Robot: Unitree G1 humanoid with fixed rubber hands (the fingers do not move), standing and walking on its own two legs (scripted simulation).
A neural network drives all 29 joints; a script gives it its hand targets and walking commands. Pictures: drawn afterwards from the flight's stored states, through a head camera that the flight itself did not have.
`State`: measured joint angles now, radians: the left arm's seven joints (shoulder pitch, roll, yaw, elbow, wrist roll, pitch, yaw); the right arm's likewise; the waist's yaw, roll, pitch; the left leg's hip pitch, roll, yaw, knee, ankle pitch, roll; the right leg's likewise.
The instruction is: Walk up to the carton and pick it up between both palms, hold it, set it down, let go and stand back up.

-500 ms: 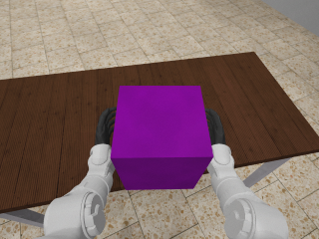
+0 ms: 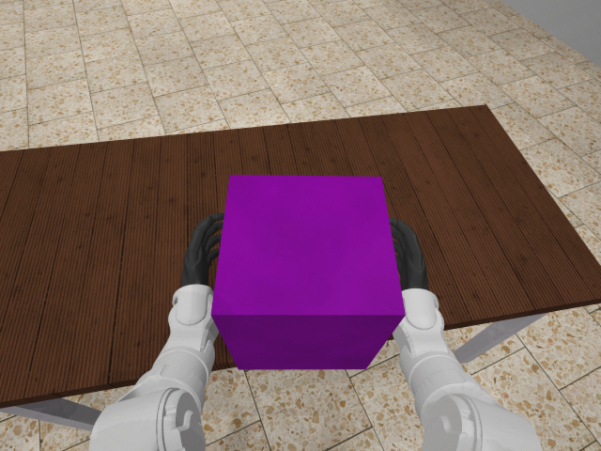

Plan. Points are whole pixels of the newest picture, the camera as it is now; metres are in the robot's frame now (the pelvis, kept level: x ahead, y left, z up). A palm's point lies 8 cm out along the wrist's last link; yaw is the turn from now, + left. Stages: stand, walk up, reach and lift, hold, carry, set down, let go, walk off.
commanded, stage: reach and lift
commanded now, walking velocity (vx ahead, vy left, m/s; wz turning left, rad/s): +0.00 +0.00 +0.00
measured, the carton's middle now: (304, 281) +0.37 +0.03 -0.04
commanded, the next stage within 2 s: none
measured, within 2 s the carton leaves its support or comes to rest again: leaves its support in 1.16 s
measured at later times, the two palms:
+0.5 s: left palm (198, 274) +0.35 +0.18 -0.01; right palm (410, 276) +0.37 -0.12 +0.00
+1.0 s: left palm (197, 278) +0.35 +0.18 -0.01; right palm (411, 278) +0.36 -0.12 +0.00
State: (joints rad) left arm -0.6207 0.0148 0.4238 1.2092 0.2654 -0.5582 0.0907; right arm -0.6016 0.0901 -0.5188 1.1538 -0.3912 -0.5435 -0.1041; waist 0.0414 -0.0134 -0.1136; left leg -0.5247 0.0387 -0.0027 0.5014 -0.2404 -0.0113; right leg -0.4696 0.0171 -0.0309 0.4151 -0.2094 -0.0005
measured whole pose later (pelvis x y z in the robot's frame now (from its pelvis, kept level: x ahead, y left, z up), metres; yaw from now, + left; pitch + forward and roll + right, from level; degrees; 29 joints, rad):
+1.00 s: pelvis +0.00 +0.00 +0.00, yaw +1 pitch +18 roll -2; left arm -0.59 0.01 0.36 1.18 0.20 -0.57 0.10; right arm -0.59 0.05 -0.39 1.21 -0.31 -0.61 -0.15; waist 0.05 -0.02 -0.15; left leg -0.55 0.05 0.00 0.43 -0.19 -0.02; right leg -0.48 0.02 -0.06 0.32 -0.15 -0.01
